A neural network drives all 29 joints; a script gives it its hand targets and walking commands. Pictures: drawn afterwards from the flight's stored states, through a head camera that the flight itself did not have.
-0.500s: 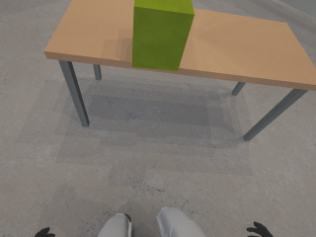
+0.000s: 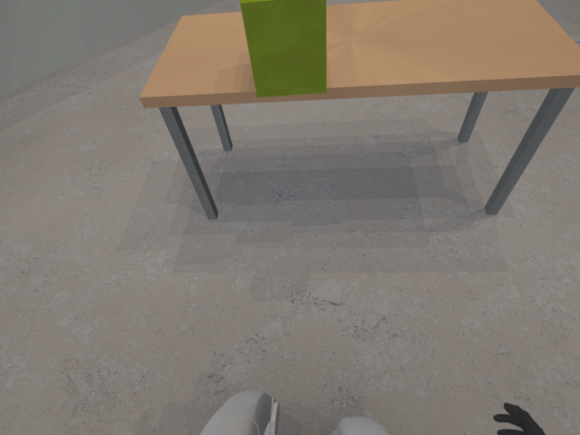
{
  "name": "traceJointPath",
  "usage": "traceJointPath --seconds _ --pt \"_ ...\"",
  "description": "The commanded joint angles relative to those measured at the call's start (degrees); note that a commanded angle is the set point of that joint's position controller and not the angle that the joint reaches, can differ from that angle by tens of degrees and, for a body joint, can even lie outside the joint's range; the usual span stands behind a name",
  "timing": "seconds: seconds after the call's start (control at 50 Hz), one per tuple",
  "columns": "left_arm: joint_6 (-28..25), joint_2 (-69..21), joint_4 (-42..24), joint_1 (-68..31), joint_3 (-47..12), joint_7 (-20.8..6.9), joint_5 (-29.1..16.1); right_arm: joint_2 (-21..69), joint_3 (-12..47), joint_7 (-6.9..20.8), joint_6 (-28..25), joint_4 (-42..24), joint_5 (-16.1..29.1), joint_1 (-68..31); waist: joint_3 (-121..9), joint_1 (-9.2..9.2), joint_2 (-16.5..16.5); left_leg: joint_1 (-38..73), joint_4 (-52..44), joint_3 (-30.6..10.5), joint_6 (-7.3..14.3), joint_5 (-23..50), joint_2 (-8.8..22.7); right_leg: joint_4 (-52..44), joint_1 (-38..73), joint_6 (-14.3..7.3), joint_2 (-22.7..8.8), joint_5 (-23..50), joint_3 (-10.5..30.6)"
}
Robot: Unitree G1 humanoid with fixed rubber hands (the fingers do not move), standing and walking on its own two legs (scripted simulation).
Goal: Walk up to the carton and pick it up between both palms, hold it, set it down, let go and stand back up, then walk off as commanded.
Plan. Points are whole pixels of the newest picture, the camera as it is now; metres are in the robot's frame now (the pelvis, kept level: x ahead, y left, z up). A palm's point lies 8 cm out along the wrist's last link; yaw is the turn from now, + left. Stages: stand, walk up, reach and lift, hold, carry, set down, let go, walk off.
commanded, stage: walk off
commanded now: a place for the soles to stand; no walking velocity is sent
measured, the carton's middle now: (288, 33) +1.07 +0.00 +0.01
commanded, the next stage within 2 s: none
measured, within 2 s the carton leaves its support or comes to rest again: neither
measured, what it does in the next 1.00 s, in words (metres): steps to the right: left foot, then right foot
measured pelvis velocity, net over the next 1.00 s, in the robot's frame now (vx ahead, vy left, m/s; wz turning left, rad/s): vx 0.04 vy -0.11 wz -0.03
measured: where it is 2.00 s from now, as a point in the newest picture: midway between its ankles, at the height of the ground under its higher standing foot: outside the picture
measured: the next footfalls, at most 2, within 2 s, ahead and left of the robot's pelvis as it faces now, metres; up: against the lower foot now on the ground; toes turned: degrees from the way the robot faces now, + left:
left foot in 0.24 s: -0.07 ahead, +0.14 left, +0.00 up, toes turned +2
right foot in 0.68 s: +0.08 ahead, -0.20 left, +0.00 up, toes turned +0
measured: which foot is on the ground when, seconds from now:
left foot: up 0.00-0.22, down 0.24-0.68, up 0.70-1.00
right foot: down 0.00-0.24, up 0.26-0.66, down 0.68-1.00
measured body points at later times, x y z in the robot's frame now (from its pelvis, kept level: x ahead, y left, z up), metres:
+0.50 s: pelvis -0.08 -0.01 +0.00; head -0.07 +0.02 +0.45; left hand -0.02 +0.30 -0.12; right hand -0.06 -0.34 -0.08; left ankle -0.11 +0.13 -0.73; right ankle -0.05 -0.17 -0.64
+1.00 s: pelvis +0.04 -0.11 +0.00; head +0.07 -0.18 +0.44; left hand +0.12 +0.22 -0.05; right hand +0.12 -0.43 -0.15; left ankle +0.11 +0.08 -0.66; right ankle +0.04 -0.20 -0.73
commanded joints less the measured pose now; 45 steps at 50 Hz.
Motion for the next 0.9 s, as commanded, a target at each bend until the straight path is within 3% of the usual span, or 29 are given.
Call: traceJointPath --seconds 0.0,0.02,0.08,0.1,0.14,0.16,0.18,0.2,0.22,0.24,0.26,0.28,0.3,0.34,0.46,0.52,0.56,0.58,0.6,0.62,0.64,0.66,0.68,0.7,0.72,0.74,0.78,0.82,0.88 --pt "-3.1 9.2 -9.9 0.7 5.2 0.0 2.0 -10.6 -5.8 0.8 -1.6 -4.9 -1.6 5.0 -5.5 5.44 -17.2 -1.9 -17.2 2.5 -3.5 -4.0 2.2 -24.2 4.2 -1.8 -6.6 -24.0 15.8" --pt "-2.7 10.8 -9.3 2.5 5.5 -0.3 2.2 -11.7 -6.7 0.4 -2.1 -4.1 -1.2 8.3 -8.8 5.25 -19.6 -3.8 -23.8 2.7 -2.5 -8.2 2.2 -23.4 10.1 -3.0 -8.1 -26.4 17.3" --pt "-2.5 13.1 -10.4 4.9 6.2 -0.4 1.8 -11.4 -6.2 1.3 -2.5 -6.1 -1.9 8.8 -7.2 6.59 -18.1 -2.7 -32.4 4.7 0.2 -13.3 5.6 -24.1 14.4 -6.1 -11.0 -27.6 22.1" --pt "-2.6 14.1 -10.9 4.7 6.4 -0.5 1.2 -11.6 -7.0 1.7 -3.1 -5.6 -1.6 10.7 -8.6 6.48 -16.3 -0.2 -35.0 5.6 1.1 -12.4 5.6 -23.7 14.3 -5.6 -11.7 -25.4 19.4" --pt "-2.4 13.8 -11.9 3.0 6.5 -1.1 2.8 -10.5 -6.9 1.9 -3.9 -5.5 -1.6 16.2 -13.5 3.4 -15.6 7.6 -41.0 6.9 3.5 -11.2 6.2 -20.2 13.3 -6.1 -10.6 -21.5 17.3" --pt "-2.2 14.2 -13.3 0.2 6.9 -1.2 3.5 -9.3 -7.2 1.8 -3.9 -4.7 -1.9 20.3 -13.7 0.66 -13.3 17.4 -48.8 7.4 6.5 -7.1 6.3 -18.0 4.9 -3.9 -9.1 -19.9 13.0" --pt "-1.7 14.7 -13.2 -4.9 7.0 -1.4 3.2 -8.7 -7.4 1.4 -4.7 -2.1 -1.3 24.8 -11.3 -3.15 -7.2 30.6 -53.8 9.7 6.5 3.1 6.8 -10.7 -7.8 0.0 -6.0 -20.2 5.1" --pt "-1.9 12.5 -14.3 -7.7 5.9 -1.6 3.4 -10.7 -7.3 1.1 -5.0 -1.8 -2.1 27.8 -9.8 -6.62 4.0 39.3 -53.2 1.1 7.3 3.8 11.1 3.1 -23.8 1.4 -1.2 -22.1 0.6" --pt "-1.9 9.0 -15.0 -9.3 5.9 -1.1 3.0 -13.5 -8.2 0.5 -5.0 -3.4 -3.1 25.2 -5.6 -6.79 13.1 33.6 -53.5 -19.1 10.2 -10.4 20.9 21.5 -35.2 3.0 5.1 -19.2 -1.1" --pt "-1.9 9.8 -17.0 -7.7 6.5 -1.1 2.4 -16.7 -9.0 -0.4 -5.8 -6.3 -3.8 18.1 0.1 -3.35 13.7 18.6 -62.5 -32.4 13.4 -24.8 29.1 29.3 -34.6 4.3 4.5 -15.8 7.1" --pt "-1.3 12.5 -19.4 -6.6 7.8 -2.4 2.6 -18.6 -10.1 -1.4 -6.4 -7.7 -4.5 11.9 5.3 0.29 8.0 7.4 -67.6 -31.9 15.2 -28.5 33.0 36.5 -28.5 4.7 2.0 -13.3 11.2" --pt "-1.2 14.6 -17.3 -0.7 8.4 -3.5 2.1 -19.2 -11.2 -2.0 -6.7 -8.5 -5.1 10.1 2.1 1.41 5.2 4.7 -68.9 -31.3 11.2 -33.4 30.6 39.9 -23.7 3.8 3.5 -10.7 12.8" --pt "-0.8 15.2 -15.0 0.2 8.3 -4.0 2.3 -18.0 -11.0 -2.2 -7.1 -9.3 -5.5 5.3 5.9 3.82 3.7 -0.7 -68.1 -24.5 9.2 -28.5 27.6 42.9 -20.5 4.3 3.8 -6.8 12.3" --pt "-0.8 15.5 -11.8 2.2 7.4 -5.0 1.0 -14.9 -9.1 -1.6 -7.4 -9.7 -5.2 5.5 1.8 2.59 3.7 6.6 -63.5 -14.6 6.2 -19.7 20.8 38.7 -17.6 4.6 3.9 -3.0 10.0" --pt "-2.5 14.3 -11.3 -1.2 7.3 -4.2 0.8 -13.0 -8.3 -0.7 -6.2 -9.5 -5.4 14.8 -1.2 -4.42 5.4 23.8 -60.2 -20.2 10.6 -26.9 21.2 27.8 -27.9 5.7 1.6 -4.8 3.8" --pt "-3.5 13.8 -12.5 -1.9 7.2 -4.0 1.0 -13.4 -8.7 -0.3 -6.1 -11.1 -5.0 15.5 -5.4 -5.31 10.1 27.9 -58.7 -19.2 13.6 -25.1 22.9 18.4 -25.4 5.4 -0.8 -7.8 0.5" --pt "-4.3 13.6 -12.4 -0.3 6.9 -4.0 0.6 -14.7 -9.3 -0.1 -5.9 -12.3 -5.5 10.9 -3.6 -3.35 8.9 21.9 -56.4 -14.7 13.8 -20.7 22.9 12.3 -17.1 4.8 -3.1 -8.6 -1.6" --pt "-4.6 13.1 -12.1 -1.4 6.4 -3.8 0.8 -14.1 -8.7 0.3 -5.6 -12.4 -5.4 10.0 -3.1 -3.41 12.0 20.1 -55.5 -12.6 13.7 -16.4 21.1 8.0 -15.1 5.0 -3.0 -8.0 -1.9" --pt "-4.9 13.9 -10.5 2.6 6.6 -3.5 1.0 -14.3 -8.4 0.8 -5.0 -12.9 -5.6 8.7 -6.4 -0.94 12.8 14.7 -53.9 -8.4 11.4 -16.2 20.3 4.9 -4.5 3.9 -2.2 -7.4 -4.7" --pt "-5.7 12.7 -9.5 7.6 6.3 -2.8 0.8 -13.5 -7.6 0.9 -5.3 -13.2 -5.5 5.8 -7.4 1.57 13.0 11.9 -46.0 -4.6 10.0 -6.5 18.3 -2.2 1.2 3.5 -3.2 -3.6 -2.4" --pt "-6.3 13.8 -6.8 12.1 6.6 -2.1 0.4 -11.0 -6.5 1.1 -5.0 -12.5 -5.5 5.2 -8.4 4.46 5.1 6.4 -34.2 -2.5 8.2 -0.1 15.2 -4.0 9.6 4.2 -2.8 -3.3 -0.1" --pt "-6.5 16.7 -5.1 17.4 7.6 -1.3 0.7 -7.5 -5.1 1.0 -4.7 -13.5 -4.9 5.6 -7.8 7.97 -9.7 -0.1 -16.8 0.0 5.1 -1.9 9.5 -8.6 12.6 5.9 -4.6 -5.2 5.4" --pt "-6.8 18.5 -5.5 19.2 7.2 -0.1 1.3 -3.8 -3.1 0.6 -4.6 -14.4 -4.6 6.7 -9.5 7.77 -15.5 -6.8 -8.5 -2.5 3.8 -9.5 3.8 -13.4 11.7 2.7 -13.5 -7.8 21.7" --pt "-6.1 17.2 -7.5 16.5 6.7 0.5 1.1 -5.1 -3.0 0.4 -3.8 -13.4 -4.0 9.0 -5.8 5.89 -15.0 -11.5 -5.1 -8.8 3.0 -10.5 2.0 -20.4 8.1 0.1 -16.3 -18.7 34.1" --pt "-6.6 19.7 -10.4 10.7 7.8 0.7 0.4 -8.3 -4.6 0.6 -3.1 -13.0 -3.2 7.4 -3.8 5.52 -12.6 -10.7 -2.2 -9.9 3.5 -9.5 4.1 -28.4 -0.9 -1.5 -18.9 -36.0 39.9" --pt "-7.6 18.8 -11.2 7.6 7.1 1.0 0.2 -9.4 -4.9 1.2 -3.1 -13.6 -3.5 5.4 2.1 4.14 -10.8 -12.6 -1.9 -10.3 2.6 -5.8 5.5 -28.9 -4.2 -3.0 -18.5 -37.1 40.5" --pt "-7.6 17.2 -10.5 6.4 6.7 1.4 0.2 -10.0 -5.1 2.3 -3.0 -11.5 -3.1 7.5 -2.4 2.17 -9.0 -8.9 -4.2 -8.4 1.4 -2.4 6.9 -22.1 1.7 -0.8 -13.9 -23.5 29.0" --pt "-8.5 14.5 -9.5 7.0 5.9 2.5 -0.4 -9.7 -5.6 2.2 -2.8 -9.9 -3.7 8.4 -10.3 2.45 -6.8 -9.7 -10.2 -9.2 0.7 -0.4 6.1 -14.3 13.1 1.9 -14.2 2.2 23.6" --pt "-8.2 11.0 -10.6 3.7 4.6 3.1 -0.7 -8.2 -4.2 2.6 -1.4 -8.0 -3.2 4.8 -9.8 2.47 -9.1 -5.9 -18.0 -8.8 -1.0 3.1 5.9 -12.1 12.1 3.3 -10.3 18.0 16.4"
